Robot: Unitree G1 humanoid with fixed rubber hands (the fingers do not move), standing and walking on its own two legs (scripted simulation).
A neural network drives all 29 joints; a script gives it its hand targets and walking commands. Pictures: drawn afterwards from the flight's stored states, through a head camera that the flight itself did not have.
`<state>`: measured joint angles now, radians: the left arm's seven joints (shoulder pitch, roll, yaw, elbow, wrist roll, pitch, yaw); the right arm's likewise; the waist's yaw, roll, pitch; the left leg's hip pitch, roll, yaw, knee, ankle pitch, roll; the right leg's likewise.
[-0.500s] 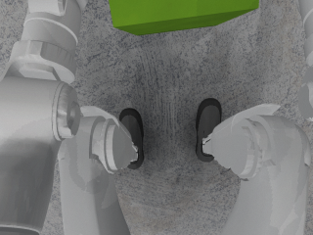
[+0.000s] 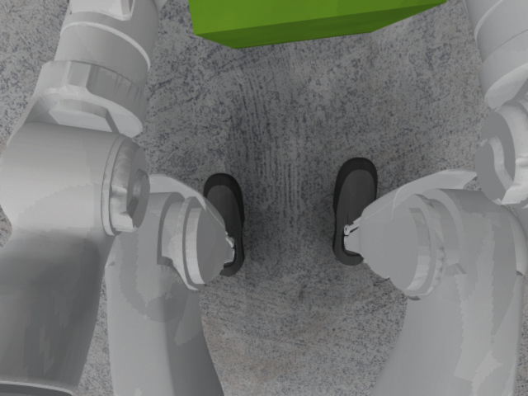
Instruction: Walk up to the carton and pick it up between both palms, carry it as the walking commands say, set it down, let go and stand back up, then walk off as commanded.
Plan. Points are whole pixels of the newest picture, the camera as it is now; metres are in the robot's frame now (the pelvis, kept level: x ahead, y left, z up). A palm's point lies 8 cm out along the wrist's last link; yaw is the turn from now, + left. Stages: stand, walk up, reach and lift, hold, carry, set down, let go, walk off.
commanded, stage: reach and lift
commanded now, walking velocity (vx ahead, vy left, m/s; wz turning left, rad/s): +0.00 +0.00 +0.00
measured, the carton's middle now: out of the picture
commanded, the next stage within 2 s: none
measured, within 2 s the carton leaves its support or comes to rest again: leaves its support in 0.84 s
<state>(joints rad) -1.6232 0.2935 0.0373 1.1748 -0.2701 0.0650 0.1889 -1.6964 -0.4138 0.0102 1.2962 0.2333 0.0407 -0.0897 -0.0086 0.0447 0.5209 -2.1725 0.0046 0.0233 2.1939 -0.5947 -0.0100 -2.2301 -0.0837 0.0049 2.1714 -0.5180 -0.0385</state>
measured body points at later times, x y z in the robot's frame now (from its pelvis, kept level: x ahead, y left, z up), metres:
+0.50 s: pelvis +0.00 -0.01 -0.02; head +0.38 -0.04 +0.21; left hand +0.59 +0.12 -0.19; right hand +0.59 -0.19 -0.19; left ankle +0.11 +0.12 -0.34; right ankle +0.13 -0.12 -0.34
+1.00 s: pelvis +0.02 +0.00 +0.01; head +0.38 -0.03 +0.27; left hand +0.58 +0.10 -0.15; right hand +0.58 -0.20 -0.14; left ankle +0.11 +0.13 -0.34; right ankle +0.13 -0.12 -0.34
